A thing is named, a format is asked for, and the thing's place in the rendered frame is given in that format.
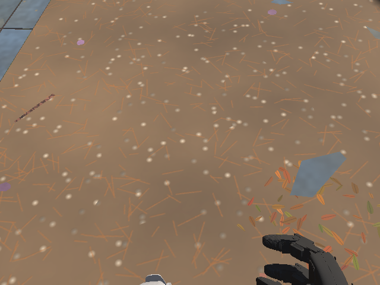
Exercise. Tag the right robot hand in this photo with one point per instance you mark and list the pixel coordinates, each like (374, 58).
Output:
(323, 267)

